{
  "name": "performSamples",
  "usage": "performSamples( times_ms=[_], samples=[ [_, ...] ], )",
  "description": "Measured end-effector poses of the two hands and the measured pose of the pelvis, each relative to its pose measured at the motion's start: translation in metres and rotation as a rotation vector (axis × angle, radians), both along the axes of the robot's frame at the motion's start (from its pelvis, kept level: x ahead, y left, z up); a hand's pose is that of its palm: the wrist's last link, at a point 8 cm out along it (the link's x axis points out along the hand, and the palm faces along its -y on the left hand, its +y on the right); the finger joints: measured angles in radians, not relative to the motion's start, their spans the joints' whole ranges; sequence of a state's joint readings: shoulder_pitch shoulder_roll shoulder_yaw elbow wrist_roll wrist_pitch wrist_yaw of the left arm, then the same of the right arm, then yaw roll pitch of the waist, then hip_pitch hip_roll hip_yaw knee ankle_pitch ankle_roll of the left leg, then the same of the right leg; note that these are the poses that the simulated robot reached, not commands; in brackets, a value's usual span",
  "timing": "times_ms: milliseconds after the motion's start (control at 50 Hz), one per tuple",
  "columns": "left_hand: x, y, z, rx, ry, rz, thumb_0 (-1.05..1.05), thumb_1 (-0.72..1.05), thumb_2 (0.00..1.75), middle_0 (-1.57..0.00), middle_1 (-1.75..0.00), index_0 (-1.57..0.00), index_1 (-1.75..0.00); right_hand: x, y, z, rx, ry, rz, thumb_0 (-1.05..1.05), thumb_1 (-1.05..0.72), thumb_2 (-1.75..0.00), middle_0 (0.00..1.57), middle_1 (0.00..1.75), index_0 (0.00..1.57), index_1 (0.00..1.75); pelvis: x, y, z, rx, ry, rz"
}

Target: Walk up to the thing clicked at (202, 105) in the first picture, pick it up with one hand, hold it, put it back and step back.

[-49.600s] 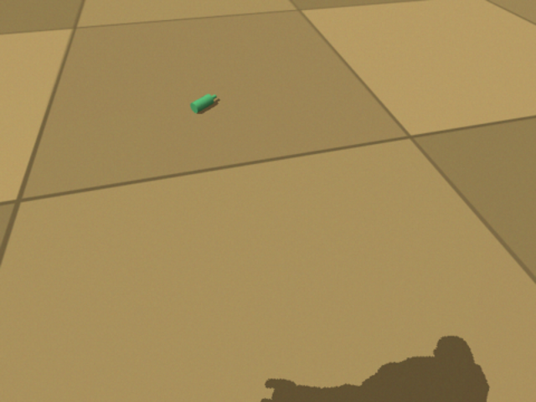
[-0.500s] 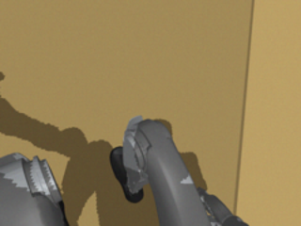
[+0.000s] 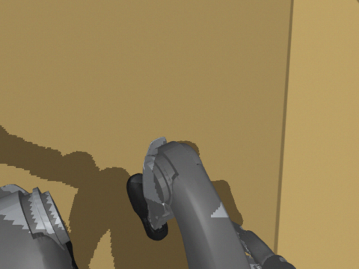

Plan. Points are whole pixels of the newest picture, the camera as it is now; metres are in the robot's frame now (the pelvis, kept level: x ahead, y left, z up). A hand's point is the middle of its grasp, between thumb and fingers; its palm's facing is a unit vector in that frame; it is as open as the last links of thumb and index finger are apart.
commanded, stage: open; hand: left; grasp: from above
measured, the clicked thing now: out of the picture +0.48 +0.35 -0.28
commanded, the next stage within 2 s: withdraw in 0.82 s
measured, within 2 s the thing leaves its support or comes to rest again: rests again in 0.22 s
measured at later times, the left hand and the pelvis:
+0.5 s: hand out of the picture +0.47 +0.36 -0.24, palm faces -0.46 -0.14 -0.88, open 13.1 cm; pelvis +0.00 +0.00 +0.00, yaw +0 degrees
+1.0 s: hand out of the picture +0.47 +0.37 -0.23, palm faces -0.44 -0.13 -0.89, open 13.9 cm; pelvis +0.00 +0.00 +0.00, yaw -1 degrees
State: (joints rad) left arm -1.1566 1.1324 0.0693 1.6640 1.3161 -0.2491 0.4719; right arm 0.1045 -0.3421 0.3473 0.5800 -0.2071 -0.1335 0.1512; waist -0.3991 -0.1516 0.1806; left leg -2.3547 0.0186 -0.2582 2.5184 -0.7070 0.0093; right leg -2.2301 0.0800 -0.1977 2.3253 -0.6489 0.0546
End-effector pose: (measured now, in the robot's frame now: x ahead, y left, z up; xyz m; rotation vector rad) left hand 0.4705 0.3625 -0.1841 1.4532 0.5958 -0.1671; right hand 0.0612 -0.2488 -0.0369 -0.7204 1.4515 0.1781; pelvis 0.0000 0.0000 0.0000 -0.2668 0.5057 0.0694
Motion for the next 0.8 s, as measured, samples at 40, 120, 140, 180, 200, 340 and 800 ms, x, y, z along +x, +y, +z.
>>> performSamples(
  times_ms=[40,120,140,180,200,340,800],
  samples=[
    [0.0007,0.0004,0.0017,0.004,-0.008,0.002,0.00,0.08,0.38,-0.66,-0.53,-0.69,-0.50,0.0000,-0.0003,-0.0003,0.002,-0.001,0.003,0.00,-0.90,-0.90,0.20,0.30,0.20,0.30,-0.0004,-0.0003,-0.0001,0.001,-0.002,0.000],
    [0.0028,0.0018,0.0055,0.011,-0.020,0.015,0.00,0.05,0.46,-0.58,-0.60,-0.62,-0.57,-0.0001,-0.0013,-0.0008,0.004,-0.007,0.004,0.00,-0.90,-0.90,0.20,0.30,0.20,0.30,-0.0011,-0.0006,-0.0006,0.001,-0.004,-0.002],
    [0.0034,0.0021,0.0062,0.012,-0.019,0.017,0.00,0.03,0.48,-0.56,-0.61,-0.60,-0.58,-0.0003,-0.0016,-0.0009,0.003,-0.008,0.003,0.00,-0.90,-0.90,0.20,0.30,0.20,0.30,-0.0012,-0.0007,-0.0007,0.001,-0.004,-0.003],
    [0.0045,0.0026,0.0075,0.014,-0.018,0.019,0.00,0.00,0.52,-0.52,-0.65,-0.55,-0.62,-0.0006,-0.0019,-0.0012,0.003,-0.010,0.001,0.00,-0.90,-0.90,0.20,0.30,0.20,0.30,-0.0013,-0.0007,-0.0008,0.001,-0.004,-0.004],
    [0.0050,0.0028,0.0080,0.016,-0.016,0.018,0.00,-0.02,0.54,-0.50,-0.67,-0.53,-0.64,-0.0008,-0.0019,-0.0013,0.003,-0.010,0.000,0.00,-0.90,-0.90,0.20,0.30,0.20,0.30,-0.0013,-0.0006,-0.0007,0.001,-0.004,-0.005],
    [0.0061,0.0025,0.0082,0.011,-0.002,0.019,0.00,-0.17,0.68,-0.35,-0.79,-0.38,-0.77,-0.0042,-0.0013,-0.0020,0.005,-0.001,-0.008,0.00,-0.90,-0.90,0.20,0.30,0.20,0.30,-0.0015,-0.0005,0.0000,0.000,-0.005,-0.005],
    [0.0054,0.0038,0.0062,0.008,-0.018,0.007,0.00,-0.47,0.95,-0.09,-1.03,-0.10,-1.02,-0.0008,-0.0018,0.0005,-0.007,0.006,0.013,0.00,-0.90,-0.90,0.20,0.30,0.20,0.30,-0.0018,-0.0002,0.0003,-0.006,-0.006,-0.007]
  ],
)
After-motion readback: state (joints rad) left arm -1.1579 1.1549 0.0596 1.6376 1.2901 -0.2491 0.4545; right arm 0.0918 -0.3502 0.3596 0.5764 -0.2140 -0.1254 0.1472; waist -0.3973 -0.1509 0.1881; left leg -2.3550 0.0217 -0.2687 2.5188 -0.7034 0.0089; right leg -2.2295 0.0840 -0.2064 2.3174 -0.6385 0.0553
